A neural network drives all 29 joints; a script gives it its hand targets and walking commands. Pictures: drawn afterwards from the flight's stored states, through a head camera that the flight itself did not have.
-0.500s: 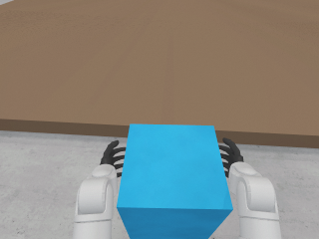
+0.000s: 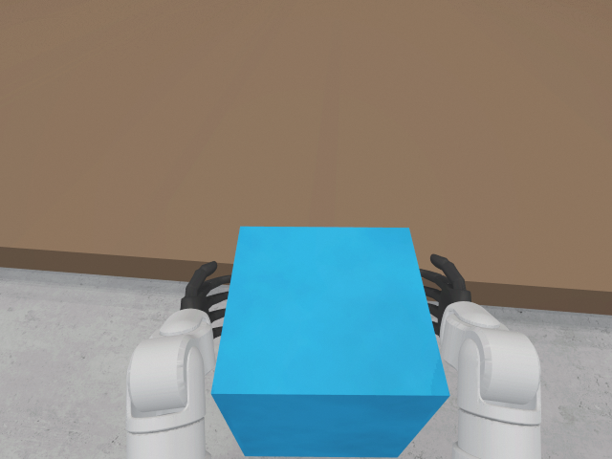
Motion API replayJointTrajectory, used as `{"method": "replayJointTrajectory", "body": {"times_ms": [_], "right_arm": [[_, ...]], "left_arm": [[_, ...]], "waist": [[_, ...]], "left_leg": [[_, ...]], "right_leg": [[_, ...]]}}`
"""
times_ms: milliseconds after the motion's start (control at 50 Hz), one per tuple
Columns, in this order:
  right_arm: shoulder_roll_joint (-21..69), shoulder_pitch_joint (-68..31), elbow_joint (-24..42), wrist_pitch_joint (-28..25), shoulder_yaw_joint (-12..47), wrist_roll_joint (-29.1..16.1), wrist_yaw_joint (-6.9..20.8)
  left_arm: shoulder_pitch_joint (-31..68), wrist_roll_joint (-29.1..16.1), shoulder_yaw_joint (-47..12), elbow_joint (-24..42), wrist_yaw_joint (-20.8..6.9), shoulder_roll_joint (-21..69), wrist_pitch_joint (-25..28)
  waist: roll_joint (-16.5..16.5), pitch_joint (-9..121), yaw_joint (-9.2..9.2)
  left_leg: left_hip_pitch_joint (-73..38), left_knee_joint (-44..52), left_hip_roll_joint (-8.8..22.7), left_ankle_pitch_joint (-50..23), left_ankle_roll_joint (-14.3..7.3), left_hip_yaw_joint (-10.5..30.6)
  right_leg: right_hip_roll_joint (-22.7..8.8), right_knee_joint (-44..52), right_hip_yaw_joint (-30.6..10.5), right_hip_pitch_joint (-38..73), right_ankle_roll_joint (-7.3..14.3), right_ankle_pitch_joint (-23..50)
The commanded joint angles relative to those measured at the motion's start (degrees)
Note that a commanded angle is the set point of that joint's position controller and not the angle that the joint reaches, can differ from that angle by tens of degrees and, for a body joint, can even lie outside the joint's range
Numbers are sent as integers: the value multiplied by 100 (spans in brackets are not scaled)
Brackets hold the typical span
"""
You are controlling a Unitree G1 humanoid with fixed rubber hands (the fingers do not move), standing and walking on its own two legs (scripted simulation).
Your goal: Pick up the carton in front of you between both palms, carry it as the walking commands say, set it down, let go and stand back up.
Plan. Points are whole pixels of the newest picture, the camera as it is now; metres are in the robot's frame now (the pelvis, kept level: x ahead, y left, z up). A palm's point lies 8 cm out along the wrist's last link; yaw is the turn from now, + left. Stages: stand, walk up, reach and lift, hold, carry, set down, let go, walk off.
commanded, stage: carry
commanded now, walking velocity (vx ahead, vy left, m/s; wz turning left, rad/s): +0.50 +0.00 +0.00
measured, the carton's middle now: (322, 347) +0.27 +0.00 +0.01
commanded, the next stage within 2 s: none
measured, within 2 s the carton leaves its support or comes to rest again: neither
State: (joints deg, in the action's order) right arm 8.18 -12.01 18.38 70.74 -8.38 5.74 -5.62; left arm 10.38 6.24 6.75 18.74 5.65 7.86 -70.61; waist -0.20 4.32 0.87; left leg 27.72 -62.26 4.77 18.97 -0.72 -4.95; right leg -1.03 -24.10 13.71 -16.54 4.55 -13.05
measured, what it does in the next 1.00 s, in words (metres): walks ahead: left foot, then right foot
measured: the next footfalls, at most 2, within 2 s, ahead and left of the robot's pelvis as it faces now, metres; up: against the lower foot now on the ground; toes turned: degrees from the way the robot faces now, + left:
left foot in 0.30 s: +0.39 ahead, +0.10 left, +0.00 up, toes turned +8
right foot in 0.72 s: +0.63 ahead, -0.07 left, +0.00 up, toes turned -10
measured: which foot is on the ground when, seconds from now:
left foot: up 0.00-0.28, down 0.30-0.72, up 0.74-0.92, down 0.94-1.00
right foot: down 0.00-0.32, up 0.34-0.70, down 0.72-1.00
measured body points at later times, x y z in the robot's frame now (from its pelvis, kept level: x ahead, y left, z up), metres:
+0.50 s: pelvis +0.33 +0.04 +0.00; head +0.37 +0.05 +0.45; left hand +0.67 +0.16 +0.12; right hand +0.64 -0.15 +0.12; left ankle +0.35 +0.09 -0.74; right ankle +0.28 -0.09 -0.65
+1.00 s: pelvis +0.54 +0.01 -0.01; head +0.65 +0.00 +0.42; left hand +0.95 +0.15 +0.10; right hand +0.96 -0.16 +0.10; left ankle +0.51 +0.12 -0.74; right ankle +0.59 -0.07 -0.74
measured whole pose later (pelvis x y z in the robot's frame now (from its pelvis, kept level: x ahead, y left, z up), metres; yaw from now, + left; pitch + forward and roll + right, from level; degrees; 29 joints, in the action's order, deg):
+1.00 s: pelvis +0.54 +0.01 -0.01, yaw -2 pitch +6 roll +0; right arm 0.8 -50.2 2.2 73.7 -17.4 3.8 -7.8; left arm 46.3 4.6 17.2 6.0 8.4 2.6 -74.2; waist -0.4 -9.1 0.5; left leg 18.2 -32.5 0.5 18.2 -0.4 -3.2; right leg 0.1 -31.0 8.5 -26.1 4.8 -10.7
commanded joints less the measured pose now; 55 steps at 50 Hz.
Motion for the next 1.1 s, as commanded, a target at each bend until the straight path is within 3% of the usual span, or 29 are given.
{"method": "replayJointTrajectory", "body": {"times_ms": [0,100,200,240,260,280,300,320,340,380,400,440,520,580,620,680,700,720,740,760,800,820,840,880,940,960,980,1020,1080], "right_arm": [[5399,-2444,266,-126,4269,-2219,1478],[5297,-1944,262,-214,4237,-1904,1324],[4904,-2607,1000,-81,4302,-2180,1281],[4654,-2702,1179,34,4246,-2244,1267],[4515,-2704,1161,90,4192,-2238,1264],[4352,-2765,1163,147,4119,-2237,1273],[4121,-2877,1067,192,4018,-2185,1287],[4142,-2968,917,230,4020,-2229,1296],[4153,-3169,1009,273,4055,-2322,1303],[4300,-3712,1028,303,4142,-2445,1313],[4348,-4018,1007,306,4194,-2514,1325],[4277,-4482,816,311,4224,-2630,1334],[4017,-5092,118,391,3979,-2779,1343],[4076,-5458,-488,460,3677,-2773,1362],[4191,-5854,-820,472,3519,-2753,1351],[4380,-6563,-1303,460,3353,-2725,1296],[4419,-6803,-1481,459,3289,-2739,1267],[4441,-6910,-1688,462,3196,-2736,1248],[4647,-7156,-1864,485,3124,-2809,1212],[4758,-7202,-1959,494,3063,-2799,1186],[5154,-7780,-1749,441,3014,-2844,1134],[5317,-7937,-1650,414,2957,-2864,1096],[5404,-8062,-1559,396,2914,-2853,1052],[5506,-7912,-1502,351,2868,-2777,970],[5463,-7613,-1274,267,2930,-2590,912],[5369,-7577,-1149,251,2955,-2508,902],[5266,-7491,-1068,245,3011,-2434,899],[5088,-7203,-950,265,3105,-2381,919],[5022,-6906,-1007,275,3256,-2345,1006]], "left_arm": [[2933,-2491,-4181,654,-1516,5425,112],[2567,-2558,-4196,660,-1654,5146,107],[2886,-2576,-4061,1159,-1570,4730,10],[2935,-2535,-4001,1337,-1488,4499,-84],[3008,-2515,-3978,1426,-1451,4338,-145],[3143,-2481,-3959,1474,-1417,4136,-207],[3383,-2510,-3987,1538,-1386,4074,-305],[3490,-2512,-3969,1483,-1372,4024,-360],[3716,-2501,-3965,1365,-1354,4050,-375],[4080,-2507,-3941,1196,-1331,4209,-361],[4256,-2500,-3942,1082,-1306,4254,-347],[4629,-2442,-3926,796,-1230,4200,-341],[5209,-2363,-3723,70,-1067,4017,-411],[5706,-2453,-3555,-454,-1055,4179,-497],[6229,-2577,-3463,-725,-1083,4321,-513],[6894,-2751,-3272,-1175,-1137,4537,-502],[7050,-2750,-3157,-1359,-1159,4541,-500],[7226,-2761,-2996,-1572,-1180,4509,-490],[7316,-2699,-2918,-1822,-1171,4505,-475],[7290,-2776,-2857,-1921,-1174,4665,-437],[7827,-2925,-2748,-1554,-1183,5104,-347],[8093,-2974,-2739,-1364,-1172,5262,-329],[8276,-2989,-2707,-1193,-1146,5356,-319],[8304,-2913,-2692,-910,-1072,5348,-306],[8214,-2780,-2869,-507,-983,5245,-278],[8213,-2751,-2955,-393,-973,5203,-274],[8140,-2707,-3022,-304,-970,5115,-279],[7853,-2630,-3142,-260,-957,4956,-292],[7401,-2502,-3279,-472,-991,4916,-302]], "waist": [[515,1555,15],[736,1138,34],[964,710,52],[1021,1042,-19],[844,1392,-125],[504,1769,-275],[-727,2322,-300],[-1695,2292,-269],[-1255,2147,-253],[-281,1934,-247],[-215,1904,-224],[-436,1913,-223],[-700,1693,-236],[-870,1554,-293],[-944,1589,-310],[-618,1760,-94],[-420,1949,67],[486,2282,119],[1220,2914,184],[1166,3158,163],[925,3039,101],[843,2968,17],[841,2997,47],[744,3281,116],[635,3481,29],[622,3458,14],[376,3516,15],[87,3660,-2],[-65,3650,-23]], "left_leg": [[973,688,153,-383,11,99],[1137,2238,-103,-1094,68,-405],[291,3240,-310,-1799,-156,-818],[-719,3437,-576,-1687,-236,-1030],[-1718,3624,-825,-1416,-249,-1259],[-2953,3584,-423,-984,-262,-755],[-4162,3933,1256,151,-957,1993],[-4642,4743,1959,-99,-1510,3799],[-4484,4635,1842,-737,-1481,3217],[-3682,4451,1507,-1937,-1131,2049],[-3366,4522,1372,-2056,-972,1650],[-3110,4577,1199,-2312,-874,1062],[-3043,4334,897,-3853,-927,187],[-3011,4028,699,-4895,-836,-247],[-3094,3732,594,-4960,-709,-414],[-2732,2702,334,-4060,-386,-717],[-2193,2085,165,-3359,-220,-763],[-1293,1207,-157,-1050,0,-650],[-389,431,-582,1452,114,-32],[-289,339,-502,1808,51,447],[-74,1004,-355,1831,-71,643],[-191,1670,-287,1770,-77,586],[-461,2134,-379,1618,-62,479],[-935,2668,-500,960,2,310],[-1567,3464,-286,-572,33,225],[-1698,3285,-230,-951,9,276],[-1877,2943,-126,-1630,-54,338],[-2158,2717,27,-2888,-109,384],[-2340,2553,157,-3966,-201,446]], "right_leg": [[-1632,1310,-1860,2195,281,1303],[-1303,1223,-1074,2513,241,2524],[-1171,1026,-583,2264,145,3238],[-1108,131,-244,2304,-15,4257],[-914,-801,10,2016,-141,4328],[-780,-1913,-47,1172,-244,3190],[-272,-3651,-200,-370,-473,1433],[430,-4883,-766,-1870,-465,-1332],[35,-5520,-1331,-2247,-270,-1335],[-421,-5101,-1460,-2204,-126,-783],[-528,-4736,-1441,-2059,-148,-525],[-463,-4301,-1240,-1850,-235,-357],[-222,-3005,-800,-1954,-343,-151],[35,-1863,-513,-1685,-314,447],[201,-1290,-398,-1424,-282,967],[322,59,-205,-41,-169,2233],[122,94,-367,1003,-163,3020],[-1035,-616,-1560,2104,36,6394],[-1904,-865,-2614,3209,931,7728],[-1984,-638,-2838,3125,1135,6805],[-1766,-377,-2597,2985,954,5307],[-1617,-346,-2334,2751,811,4921],[-1513,-388,-2175,2657,678,4895],[-1446,-496,-1920,2681,625,4751],[-1182,-904,-1472,2526,362,4913],[-1111,-933,-1491,2385,297,5289],[-1079,-1003,-1483,2249,241,5513],[-975,-1264,-1389,2074,190,5368],[-775,-1397,-1218,1680,213,4802]]}}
